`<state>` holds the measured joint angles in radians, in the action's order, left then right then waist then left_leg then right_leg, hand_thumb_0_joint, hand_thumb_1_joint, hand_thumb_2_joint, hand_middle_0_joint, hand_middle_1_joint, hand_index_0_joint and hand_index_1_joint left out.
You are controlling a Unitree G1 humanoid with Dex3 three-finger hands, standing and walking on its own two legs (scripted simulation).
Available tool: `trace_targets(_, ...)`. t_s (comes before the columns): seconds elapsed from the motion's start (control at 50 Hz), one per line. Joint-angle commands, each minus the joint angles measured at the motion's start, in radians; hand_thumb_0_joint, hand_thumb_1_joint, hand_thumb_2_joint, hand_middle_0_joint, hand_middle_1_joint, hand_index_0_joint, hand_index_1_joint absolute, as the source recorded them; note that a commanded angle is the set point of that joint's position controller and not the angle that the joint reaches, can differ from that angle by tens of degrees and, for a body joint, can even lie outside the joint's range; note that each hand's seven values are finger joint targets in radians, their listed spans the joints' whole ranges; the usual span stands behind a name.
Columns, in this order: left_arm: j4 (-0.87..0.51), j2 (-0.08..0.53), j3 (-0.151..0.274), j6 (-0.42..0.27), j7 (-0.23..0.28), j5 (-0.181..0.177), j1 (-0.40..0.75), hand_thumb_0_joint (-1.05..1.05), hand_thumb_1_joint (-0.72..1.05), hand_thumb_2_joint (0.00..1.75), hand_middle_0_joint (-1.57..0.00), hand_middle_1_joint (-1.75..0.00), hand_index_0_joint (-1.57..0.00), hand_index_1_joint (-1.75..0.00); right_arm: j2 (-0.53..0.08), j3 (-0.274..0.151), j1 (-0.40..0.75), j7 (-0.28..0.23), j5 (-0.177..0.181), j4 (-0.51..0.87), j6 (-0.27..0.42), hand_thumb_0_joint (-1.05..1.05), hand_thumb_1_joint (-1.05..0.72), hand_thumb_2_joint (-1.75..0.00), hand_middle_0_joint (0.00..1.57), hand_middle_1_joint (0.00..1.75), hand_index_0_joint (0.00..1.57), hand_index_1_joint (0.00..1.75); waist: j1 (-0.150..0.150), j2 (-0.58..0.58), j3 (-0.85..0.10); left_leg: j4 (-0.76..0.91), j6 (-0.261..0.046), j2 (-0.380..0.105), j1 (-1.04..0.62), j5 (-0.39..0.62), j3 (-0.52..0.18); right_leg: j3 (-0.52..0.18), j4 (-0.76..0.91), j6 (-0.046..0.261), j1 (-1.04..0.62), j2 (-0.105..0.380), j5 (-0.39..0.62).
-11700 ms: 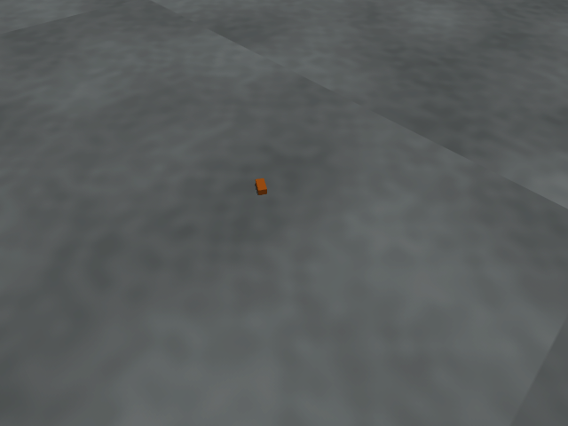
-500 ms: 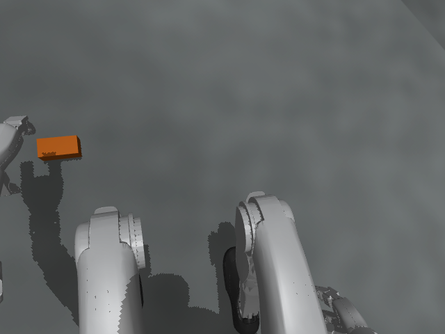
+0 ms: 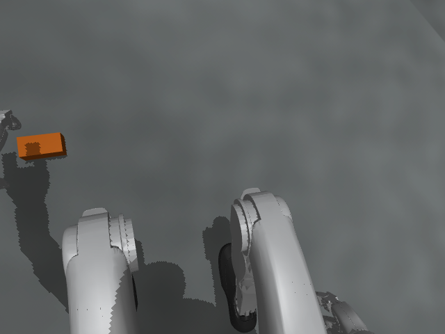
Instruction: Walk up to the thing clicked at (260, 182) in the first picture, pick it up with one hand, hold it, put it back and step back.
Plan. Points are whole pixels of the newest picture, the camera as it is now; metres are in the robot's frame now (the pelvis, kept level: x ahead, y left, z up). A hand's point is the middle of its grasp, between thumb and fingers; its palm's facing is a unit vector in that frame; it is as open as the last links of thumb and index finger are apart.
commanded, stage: rise first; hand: left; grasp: from above
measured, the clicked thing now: (42, 146) +0.48 +0.31 -0.31
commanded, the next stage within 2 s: approach in 1.56 s
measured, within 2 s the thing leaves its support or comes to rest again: neither
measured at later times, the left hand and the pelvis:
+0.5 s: hand out of the picture +0.43 +0.35 -0.18, palm faces -0.45 -0.09 -0.89, open 11.3 cm; pelvis +0.00 +0.00 -0.01, yaw -1 degrees
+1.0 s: hand out of the picture +0.43 +0.35 -0.17, palm faces -0.45 -0.08 -0.89, open 10.8 cm; pelvis +0.00 +0.01 +0.00, yaw -1 degrees
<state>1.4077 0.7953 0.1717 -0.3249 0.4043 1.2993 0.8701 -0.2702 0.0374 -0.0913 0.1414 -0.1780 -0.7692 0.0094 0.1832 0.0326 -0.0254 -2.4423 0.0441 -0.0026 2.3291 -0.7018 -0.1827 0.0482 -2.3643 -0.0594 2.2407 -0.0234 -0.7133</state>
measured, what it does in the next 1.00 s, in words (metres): stands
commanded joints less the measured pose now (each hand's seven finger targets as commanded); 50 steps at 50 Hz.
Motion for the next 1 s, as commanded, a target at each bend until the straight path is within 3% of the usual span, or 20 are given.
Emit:
trace_targets(0.0, -0.108, 0.282, 0.030, -0.006, 0.045, -0.021, 0.256, 0.00, -0.11, 0.64, -0.44, -0.64, -0.46, -0.63, -0.243, -0.072, -0.187, -0.013, -0.008, 0.008, 0.002, 0.00, -0.90, -0.90, 0.20, 0.30, 0.20, 0.30, -0.009, -0.285, -0.680, 0.234, -0.067, 0.006, -0.526, 0.201, 0.135, 0.111, 0.233, 0.086, -0.297, -0.026, 0.232)
trace_targets(0.04, -0.093, 0.302, 0.034, -0.007, 0.052, -0.012, 0.274, 0.00, -0.17, 0.73, -0.47, -0.60, -0.43, -0.64, -0.248, -0.067, -0.184, -0.013, -0.010, 0.013, 0.002, 0.00, -0.90, -0.90, 0.20, 0.30, 0.20, 0.30, -0.001, -0.303, -0.668, 0.233, -0.067, 0.007, -0.507, 0.183, 0.135, 0.113, 0.229, 0.088, -0.285, -0.027, 0.217)
trace_targets(0.16, -0.084, 0.312, 0.030, 0.003, 0.064, -0.010, 0.315, 0.00, -0.11, 0.66, -0.47, -0.61, -0.47, -0.61, -0.257, -0.061, -0.186, -0.015, -0.013, 0.008, 0.011, 0.00, -0.90, -0.90, 0.20, 0.30, 0.20, 0.30, 0.014, -0.301, -0.676, 0.221, -0.067, 0.004, -0.524, 0.193, 0.130, 0.116, 0.222, 0.085, -0.271, -0.025, 0.231)
trace_targets(0.2, -0.058, 0.322, 0.030, 0.009, 0.063, -0.005, 0.306, 0.00, -0.10, 0.65, -0.48, -0.60, -0.48, -0.61, -0.256, -0.054, -0.189, -0.014, -0.016, 0.010, 0.013, 0.00, -0.90, -0.90, 0.20, 0.30, 0.20, 0.30, 0.024, -0.300, -0.640, 0.222, -0.069, 0.008, -0.490, 0.169, 0.134, 0.115, 0.227, 0.084, -0.277, -0.024, 0.211)
trace_targets(0.34, -0.071, 0.343, 0.027, 0.018, 0.047, -0.012, 0.316, 0.00, -0.09, 0.63, -0.51, -0.57, -0.50, -0.58, -0.258, -0.042, -0.193, -0.014, -0.018, 0.010, 0.014, 0.00, -0.90, -0.90, 0.20, 0.30, 0.20, 0.30, 0.020, -0.307, -0.683, 0.217, -0.069, 0.008, -0.505, 0.194, 0.129, 0.116, 0.222, 0.084, -0.300, -0.028, 0.240)
trace_targets(0.4, -0.063, 0.349, 0.028, 0.019, 0.038, -0.011, 0.310, 0.00, -0.08, 0.63, -0.52, -0.56, -0.51, -0.58, -0.261, -0.037, -0.193, -0.013, -0.019, 0.011, 0.015, 0.00, -0.91, -0.90, 0.20, 0.30, 0.20, 0.30, 0.021, -0.316, -0.646, 0.225, -0.066, 0.008, -0.502, 0.179, 0.127, 0.122, 0.219, 0.087, -0.281, -0.027, 0.222)
trace_targets(0.54, -0.091, 0.382, 0.033, 0.007, 0.022, -0.012, 0.333, 0.00, -0.08, 0.63, -0.53, -0.55, -0.51, -0.57, -0.269, -0.032, -0.197, -0.011, -0.013, 0.021, 0.010, 0.00, -0.90, -0.90, 0.20, 0.30, 0.20, 0.30, 0.027, -0.359, -0.656, 0.230, -0.060, 0.005, -0.529, 0.199, 0.119, 0.128, 0.211, 0.089, -0.275, -0.027, 0.236)
trace_targets(0.6, -0.072, 0.361, 0.022, 0.003, 0.018, -0.010, 0.310, 0.00, -0.08, 0.62, -0.54, -0.53, -0.52, -0.56, -0.267, -0.030, -0.199, -0.010, -0.013, 0.022, 0.007, 0.00, -0.91, -0.90, 0.20, 0.30, 0.20, 0.30, 0.032, -0.332, -0.648, 0.220, -0.063, 0.006, -0.515, 0.193, 0.118, 0.130, 0.218, 0.086, -0.281, -0.030, 0.236)
trace_targets(0.66, -0.105, 0.377, 0.033, -0.004, 0.014, -0.007, 0.302, 0.00, -0.06, 0.61, -0.55, -0.53, -0.54, -0.55, -0.262, -0.029, -0.207, -0.008, -0.016, 0.022, 0.004, 0.00, -0.91, -0.90, 0.20, 0.30, 0.20, 0.30, 0.020, -0.358, -0.684, 0.223, -0.061, 0.007, -0.540, 0.230, 0.120, 0.126, 0.213, 0.086, -0.304, -0.030, 0.265)
trace_targets(0.74, -0.125, 0.352, 0.014, -0.005, 0.012, -0.011, 0.332, 0.00, -0.05, 0.60, -0.56, -0.52, -0.54, -0.54, -0.270, -0.035, -0.201, -0.009, -0.008, 0.029, -0.001, 0.00, -0.90, -0.90, 0.20, 0.30, 0.20, 0.30, 0.032, -0.377, -0.683, 0.236, -0.056, 0.004, -0.573, 0.227, 0.110, 0.136, 0.210, 0.088, -0.261, -0.028, 0.255)
trace_targets(0.8, -0.079, 0.349, 0.016, 0.000, 0.011, -0.010, 0.296, 0.00, -0.03, 0.59, -0.57, -0.51, -0.55, -0.53, -0.267, -0.034, -0.205, -0.009, -0.004, 0.028, 0.000, 0.00, -0.91, -0.90, 0.20, 0.30, 0.20, 0.30, 0.030, -0.342, -0.630, 0.239, -0.061, 0.009, -0.516, 0.188, 0.116, 0.132, 0.223, 0.087, -0.265, -0.026, 0.231)
trace_targets(0.82, -0.088, 0.341, 0.010, 0.000, 0.010, -0.010, 0.307, 0.00, -0.03, 0.59, -0.58, -0.50, -0.56, -0.52, -0.266, -0.035, -0.213, -0.008, -0.005, 0.028, 0.001, 0.00, -0.90, -0.90, 0.20, 0.30, 0.20, 0.30, 0.038, -0.337, -0.634, 0.237, -0.062, 0.008, -0.528, 0.192, 0.117, 0.131, 0.227, 0.085, -0.273, -0.026, 0.236)
trace_targets(0.88, -0.128, 0.356, 0.020, -0.001, 0.009, -0.015, 0.329, 0.00, -0.03, 0.58, -0.57, -0.51, -0.56, -0.53, -0.270, -0.039, -0.204, -0.009, 0.003, 0.037, 0.002, 0.00, -0.90, -0.90, 0.20, 0.30, 0.20, 0.30, 0.025, -0.368, -0.674, 0.250, -0.057, 0.006, -0.557, 0.198, 0.113, 0.134, 0.221, 0.088, -0.267, -0.025, 0.236)
trace_targets(0.92, -0.109, 0.331, 0.003, 0.001, 0.010, -0.013, 0.329, 0.00, -0.03, 0.58, -0.58, -0.51, -0.56, -0.53, -0.264, -0.039, -0.202, -0.009, 0.004, 0.038, 0.002, 0.00, -0.91, -0.90, 0.20, 0.30, 0.20, 0.30, 0.038, -0.352, -0.651, 0.246, -0.059, 0.007, -0.536, 0.189, 0.115, 0.132, 0.226, 0.087, -0.266, -0.025, 0.233)
trace_targets(0.98, -0.070, 0.344, 0.005, 0.000, 0.017, -0.005, 0.334, 0.00, -0.04, 0.59, -0.58, -0.51, -0.56, -0.53, -0.263, -0.032, -0.201, -0.011, 0.004, 0.034, 0.005, 0.00, -0.91, -0.90, 0.20, 0.30, 0.20, 0.30, 0.041, -0.329, -0.620, 0.244, -0.063, 0.007, -0.511, 0.168, 0.115, 0.130, 0.233, 0.088, -0.254, -0.027, 0.216)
